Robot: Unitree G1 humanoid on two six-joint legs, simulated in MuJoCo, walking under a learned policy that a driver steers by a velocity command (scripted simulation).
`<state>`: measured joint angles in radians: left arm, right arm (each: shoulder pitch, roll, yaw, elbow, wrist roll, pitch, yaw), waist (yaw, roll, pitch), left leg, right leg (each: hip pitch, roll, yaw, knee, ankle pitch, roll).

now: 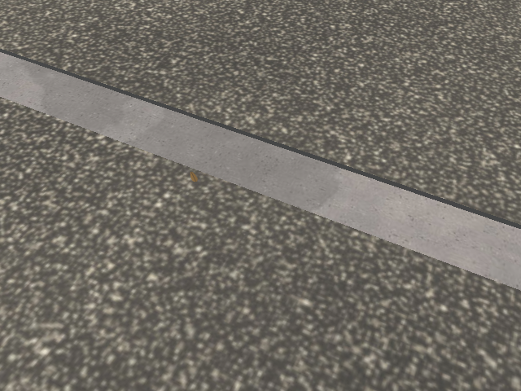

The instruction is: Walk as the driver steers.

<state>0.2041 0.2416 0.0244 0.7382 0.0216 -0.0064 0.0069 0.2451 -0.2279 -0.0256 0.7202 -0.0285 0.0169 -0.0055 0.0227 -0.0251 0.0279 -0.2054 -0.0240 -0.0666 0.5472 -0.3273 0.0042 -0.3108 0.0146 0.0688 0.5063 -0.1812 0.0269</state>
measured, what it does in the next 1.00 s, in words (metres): stands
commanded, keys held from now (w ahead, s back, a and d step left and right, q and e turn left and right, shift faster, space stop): shift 1.00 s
